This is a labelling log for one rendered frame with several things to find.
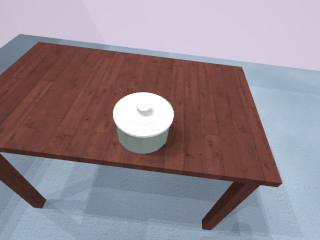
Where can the lid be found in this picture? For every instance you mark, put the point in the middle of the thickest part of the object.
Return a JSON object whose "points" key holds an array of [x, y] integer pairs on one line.
{"points": [[136, 124]]}

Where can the table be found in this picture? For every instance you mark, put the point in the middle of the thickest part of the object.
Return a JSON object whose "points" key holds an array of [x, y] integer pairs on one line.
{"points": [[57, 102]]}

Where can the knob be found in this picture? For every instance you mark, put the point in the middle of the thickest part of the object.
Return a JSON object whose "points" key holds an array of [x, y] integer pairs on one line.
{"points": [[143, 107]]}

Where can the pot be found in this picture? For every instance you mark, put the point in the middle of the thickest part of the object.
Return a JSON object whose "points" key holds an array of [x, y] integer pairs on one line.
{"points": [[142, 145]]}

